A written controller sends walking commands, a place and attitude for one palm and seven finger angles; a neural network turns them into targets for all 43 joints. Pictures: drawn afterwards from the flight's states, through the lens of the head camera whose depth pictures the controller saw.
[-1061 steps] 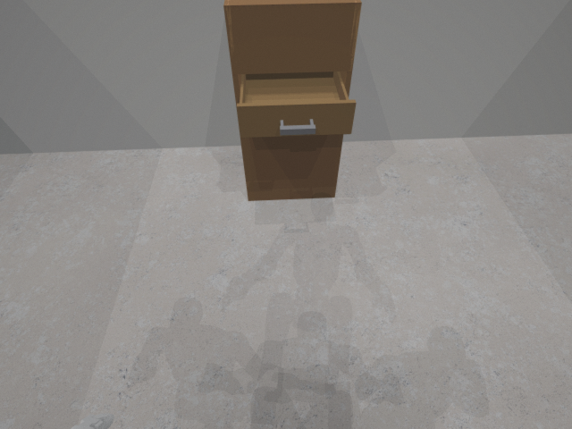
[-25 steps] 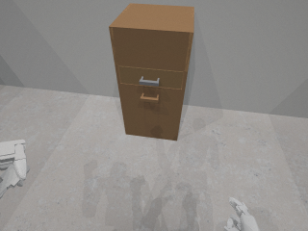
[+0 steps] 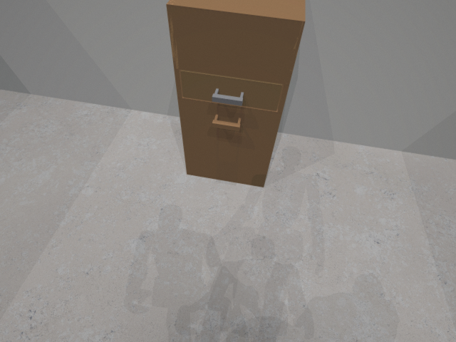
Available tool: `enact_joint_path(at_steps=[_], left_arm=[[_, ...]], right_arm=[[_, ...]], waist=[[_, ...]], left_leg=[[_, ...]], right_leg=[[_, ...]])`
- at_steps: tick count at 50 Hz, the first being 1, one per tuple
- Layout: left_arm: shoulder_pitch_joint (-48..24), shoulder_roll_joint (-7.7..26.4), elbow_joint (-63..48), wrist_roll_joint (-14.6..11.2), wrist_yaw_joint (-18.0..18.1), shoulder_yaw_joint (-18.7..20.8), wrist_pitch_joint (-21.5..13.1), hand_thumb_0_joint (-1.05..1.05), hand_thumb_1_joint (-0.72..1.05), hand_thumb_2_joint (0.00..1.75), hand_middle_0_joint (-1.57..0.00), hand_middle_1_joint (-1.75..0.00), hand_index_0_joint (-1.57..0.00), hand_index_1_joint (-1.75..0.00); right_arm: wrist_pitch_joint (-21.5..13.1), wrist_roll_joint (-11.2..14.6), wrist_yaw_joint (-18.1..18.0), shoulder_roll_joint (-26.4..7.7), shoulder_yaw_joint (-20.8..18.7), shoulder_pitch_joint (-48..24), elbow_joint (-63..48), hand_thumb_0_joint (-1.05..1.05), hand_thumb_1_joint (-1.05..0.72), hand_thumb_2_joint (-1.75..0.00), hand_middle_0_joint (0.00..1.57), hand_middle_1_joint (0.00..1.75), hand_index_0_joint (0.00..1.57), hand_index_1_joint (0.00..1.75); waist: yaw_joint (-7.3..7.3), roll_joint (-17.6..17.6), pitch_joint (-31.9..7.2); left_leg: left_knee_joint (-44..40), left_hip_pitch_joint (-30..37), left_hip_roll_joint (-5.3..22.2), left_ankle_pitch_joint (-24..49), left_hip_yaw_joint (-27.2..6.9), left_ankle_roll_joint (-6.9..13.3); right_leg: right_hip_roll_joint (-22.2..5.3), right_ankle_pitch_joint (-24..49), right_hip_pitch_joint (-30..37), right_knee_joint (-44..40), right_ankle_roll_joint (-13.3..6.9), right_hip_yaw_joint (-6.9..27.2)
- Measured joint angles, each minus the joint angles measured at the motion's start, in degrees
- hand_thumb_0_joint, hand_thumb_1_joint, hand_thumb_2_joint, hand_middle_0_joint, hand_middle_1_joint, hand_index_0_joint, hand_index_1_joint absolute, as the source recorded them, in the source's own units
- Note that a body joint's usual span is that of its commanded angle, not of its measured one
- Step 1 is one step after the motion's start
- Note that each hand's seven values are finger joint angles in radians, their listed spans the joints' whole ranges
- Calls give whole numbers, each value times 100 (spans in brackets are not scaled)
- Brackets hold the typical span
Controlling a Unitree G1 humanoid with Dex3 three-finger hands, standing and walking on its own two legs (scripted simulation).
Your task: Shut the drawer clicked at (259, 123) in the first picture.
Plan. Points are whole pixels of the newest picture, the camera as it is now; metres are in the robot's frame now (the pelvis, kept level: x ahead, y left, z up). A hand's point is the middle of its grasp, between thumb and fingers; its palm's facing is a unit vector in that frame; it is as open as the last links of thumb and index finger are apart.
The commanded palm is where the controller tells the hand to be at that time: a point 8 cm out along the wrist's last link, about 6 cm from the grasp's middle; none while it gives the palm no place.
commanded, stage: let the arm hang, fingers relaxed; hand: left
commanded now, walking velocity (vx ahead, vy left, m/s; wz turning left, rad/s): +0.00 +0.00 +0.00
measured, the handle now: (228, 96) +0.96 +0.06 -0.18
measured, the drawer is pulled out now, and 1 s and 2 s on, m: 0.00 0.00 0.00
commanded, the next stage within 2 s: look to check the result in 0.72 s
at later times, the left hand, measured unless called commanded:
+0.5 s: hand out of the picture +0.05 +0.19 -0.17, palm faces -0.01 -0.98 -0.21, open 7.2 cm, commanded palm none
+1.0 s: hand out of the picture +0.05 +0.19 -0.16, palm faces +0.00 -0.97 -0.24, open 7.4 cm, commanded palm none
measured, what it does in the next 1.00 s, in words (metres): stands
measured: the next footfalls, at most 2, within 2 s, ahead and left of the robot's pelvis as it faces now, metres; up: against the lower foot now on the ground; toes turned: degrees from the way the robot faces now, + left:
none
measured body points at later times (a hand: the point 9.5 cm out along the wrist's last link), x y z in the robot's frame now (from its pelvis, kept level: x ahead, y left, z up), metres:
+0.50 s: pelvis +0.02 +0.01 +0.01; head +0.02 +0.00 +0.45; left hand +0.05 +0.24 -0.15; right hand +0.02 -0.21 -0.16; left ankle +0.03 +0.11 -0.74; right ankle +0.04 -0.11 -0.74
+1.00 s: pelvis +0.03 +0.00 +0.01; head +0.05 -0.01 +0.46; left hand +0.06 +0.24 -0.15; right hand +0.04 -0.24 -0.16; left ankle +0.03 +0.11 -0.74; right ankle +0.04 -0.11 -0.74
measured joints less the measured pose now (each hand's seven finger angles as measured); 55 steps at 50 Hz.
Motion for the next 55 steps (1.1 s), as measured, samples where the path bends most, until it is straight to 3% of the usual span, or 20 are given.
enact_joint_path(at_steps=[8, 15, 20, 26, 55], left_arm=[[169, 51, 764, -39, -29, -50, -75, 1, 91, 89, -64, -82, -64, -80], [-32, -102, 920, -48, 2, -80, -126, 0, 91, 89, -38, -51, -38, -51], [-240, -258, 869, -44, 12, -94, -169, 0, 91, 89, -27, -39, -27, -39], [-397, -412, 794, -30, 34, -97, -199, 0, 91, 89, -22, -33, -22, -33], [-386, -238, 938, -47, 6, -36, -240, 0, 91, 89, -20, -30, -20, -30]], right_arm=[[-6, 40, -53, 59, -60, 326, 555, 1, -91, -90, 20, 30, 20, 30], [-76, 51, -77, 177, -49, 280, 708, 1, -91, -90, 20, 30, 20, 30], [-119, 44, -84, 268, -45, 183, 728, 1, -91, -90, 20, 30, 20, 30], [-142, 27, -107, 307, -61, 101, 736, 1, -92, -90, 20, 30, 20, 30], [-173, 45, -125, 59, -102, -104, 803, 1, -91, -90, 20, 30, 20, 30]], waist=[[26, 181, 2], [-17, 242, -76], [-38, 250, -175], [-71, 239, -243], [-55, 251, -126]], left_leg=[[-287, 207, -44, 83, 45, 49], [-411, 358, -94, 97, 107, 79], [-457, 429, -109, 87, 136, 83], [-483, 481, -105, 57, 164, 75], [-669, 741, 17, -3, 118, -52]], right_leg=[[-32, 103, 197, -291, 49, 47], [-79, 66, 272, -286, 85, 111], [-93, 32, 304, -269, 96, 141], [-88, -11, 325, -250, 95, 172], [43, -58, 605, -481, -15, 129]])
